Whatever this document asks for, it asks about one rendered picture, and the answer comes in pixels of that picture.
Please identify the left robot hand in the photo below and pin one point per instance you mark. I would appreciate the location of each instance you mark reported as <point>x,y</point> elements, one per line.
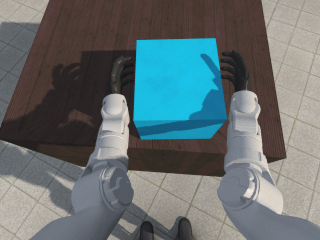
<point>115,83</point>

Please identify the pedestal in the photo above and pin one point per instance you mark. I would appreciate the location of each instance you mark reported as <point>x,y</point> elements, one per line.
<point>56,106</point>

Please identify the right robot upper arm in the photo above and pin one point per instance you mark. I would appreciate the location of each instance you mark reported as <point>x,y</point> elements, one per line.
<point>254,206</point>

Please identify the carton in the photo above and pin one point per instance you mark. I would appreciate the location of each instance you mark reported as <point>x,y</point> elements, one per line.
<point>178,91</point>

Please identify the robot left foot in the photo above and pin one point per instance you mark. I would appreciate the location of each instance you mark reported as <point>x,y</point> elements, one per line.
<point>146,231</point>

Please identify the robot right foot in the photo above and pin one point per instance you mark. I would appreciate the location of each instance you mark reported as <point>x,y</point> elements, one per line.
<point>184,229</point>

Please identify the left robot forearm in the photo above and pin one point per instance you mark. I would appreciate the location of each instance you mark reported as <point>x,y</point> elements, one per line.
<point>113,136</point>

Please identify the left robot upper arm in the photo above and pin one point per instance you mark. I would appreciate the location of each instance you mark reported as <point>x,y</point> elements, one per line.
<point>99,200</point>

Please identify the robot foot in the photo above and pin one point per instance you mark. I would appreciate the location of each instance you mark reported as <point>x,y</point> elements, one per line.
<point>146,231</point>
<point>184,229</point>

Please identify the right robot hand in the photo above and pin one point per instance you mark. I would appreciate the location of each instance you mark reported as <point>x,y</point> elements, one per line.
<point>241,77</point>

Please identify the right robot forearm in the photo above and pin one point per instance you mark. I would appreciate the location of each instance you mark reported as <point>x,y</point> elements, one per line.
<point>244,139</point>

